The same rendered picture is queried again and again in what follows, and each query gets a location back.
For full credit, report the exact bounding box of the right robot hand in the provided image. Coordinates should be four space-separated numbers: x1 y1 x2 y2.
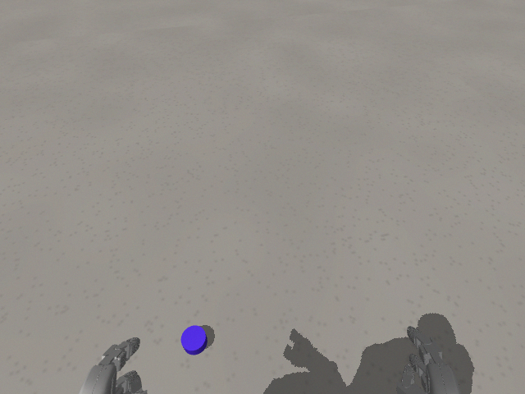
396 326 461 394

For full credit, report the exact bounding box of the tin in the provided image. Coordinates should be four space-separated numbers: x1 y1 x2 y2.
181 325 208 355

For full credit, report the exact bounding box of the left robot hand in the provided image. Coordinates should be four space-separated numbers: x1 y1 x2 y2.
78 337 147 394

